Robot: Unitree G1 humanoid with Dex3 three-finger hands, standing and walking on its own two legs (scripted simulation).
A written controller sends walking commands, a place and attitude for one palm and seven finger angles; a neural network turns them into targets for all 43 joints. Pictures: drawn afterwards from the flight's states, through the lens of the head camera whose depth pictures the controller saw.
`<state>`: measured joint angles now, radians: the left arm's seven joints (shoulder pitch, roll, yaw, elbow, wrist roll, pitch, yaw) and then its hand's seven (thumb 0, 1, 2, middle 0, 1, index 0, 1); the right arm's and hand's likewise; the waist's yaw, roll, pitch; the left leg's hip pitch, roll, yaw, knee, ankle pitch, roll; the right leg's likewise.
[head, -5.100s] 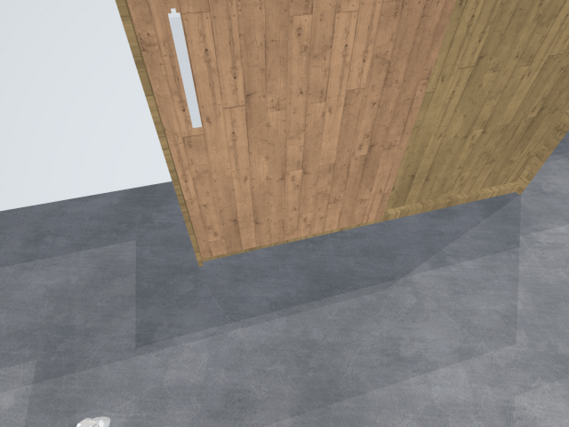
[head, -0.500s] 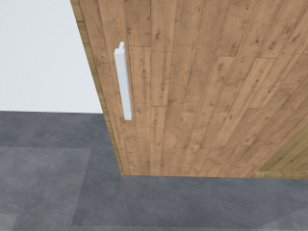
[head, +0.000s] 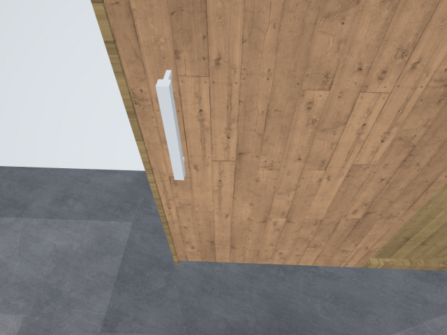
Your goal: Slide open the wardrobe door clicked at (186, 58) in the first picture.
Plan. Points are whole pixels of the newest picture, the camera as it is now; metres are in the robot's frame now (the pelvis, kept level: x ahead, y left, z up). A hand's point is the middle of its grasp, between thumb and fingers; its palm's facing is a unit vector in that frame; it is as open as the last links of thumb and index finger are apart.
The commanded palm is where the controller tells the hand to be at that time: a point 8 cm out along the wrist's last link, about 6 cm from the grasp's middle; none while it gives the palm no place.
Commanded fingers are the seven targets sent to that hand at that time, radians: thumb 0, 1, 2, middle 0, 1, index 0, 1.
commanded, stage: come to a stop and stand still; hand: left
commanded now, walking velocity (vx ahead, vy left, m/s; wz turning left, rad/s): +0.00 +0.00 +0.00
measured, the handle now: (174, 130) +0.51 +0.14 +0.08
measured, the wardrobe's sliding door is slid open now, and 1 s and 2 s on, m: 0.00 0.00 0.00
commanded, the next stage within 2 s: look again from close up in 0.80 s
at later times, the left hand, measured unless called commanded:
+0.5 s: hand out of the picture +0.04 +0.29 -0.16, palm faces +0.03 -0.95 -0.31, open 7.4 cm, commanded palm none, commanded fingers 0.00 0.90 0.90 -0.20 -0.30 -0.20 -0.30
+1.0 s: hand out of the picture -0.04 +0.28 -0.17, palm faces -0.01 -0.96 -0.27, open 7.4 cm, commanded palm none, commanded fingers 0.00 0.90 0.90 -0.20 -0.30 -0.20 -0.30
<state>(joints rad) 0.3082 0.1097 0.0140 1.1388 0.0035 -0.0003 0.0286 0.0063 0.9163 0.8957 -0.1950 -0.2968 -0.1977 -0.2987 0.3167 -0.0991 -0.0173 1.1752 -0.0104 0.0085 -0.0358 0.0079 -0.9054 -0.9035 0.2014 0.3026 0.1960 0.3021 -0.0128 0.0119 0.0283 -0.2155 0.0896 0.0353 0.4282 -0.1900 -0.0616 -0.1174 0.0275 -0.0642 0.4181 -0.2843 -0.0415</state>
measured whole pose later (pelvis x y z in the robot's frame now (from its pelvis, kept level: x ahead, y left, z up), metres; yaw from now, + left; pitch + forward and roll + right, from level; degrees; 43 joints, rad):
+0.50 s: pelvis -0.02 +0.06 -0.01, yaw +1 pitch -3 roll -1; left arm 0.24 0.31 0.02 0.94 0.03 0.00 0.01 0.00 0.91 0.90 -0.20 -0.30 -0.20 -0.30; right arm 0.16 -0.27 -0.02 0.94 -0.02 -0.01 0.00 0.01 -0.90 -0.90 0.20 0.30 0.20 0.30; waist 0.01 -0.01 -0.01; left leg -0.27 0.02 0.05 0.53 -0.21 0.02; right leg -0.16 -0.05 -0.05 0.49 -0.29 0.03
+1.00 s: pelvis -0.04 +0.06 +0.00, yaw +1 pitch -2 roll -1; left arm 0.31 0.27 -0.01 1.06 0.02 0.01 0.01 0.01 0.90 0.90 -0.20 -0.30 -0.20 -0.30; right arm 0.23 -0.27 -0.02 1.08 -0.01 0.01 0.01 0.01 -0.90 -0.90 0.20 0.30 0.20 0.30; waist 0.00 0.00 0.03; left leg -0.25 0.00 0.06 0.41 -0.13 0.04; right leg -0.16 -0.07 -0.05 0.41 -0.22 0.05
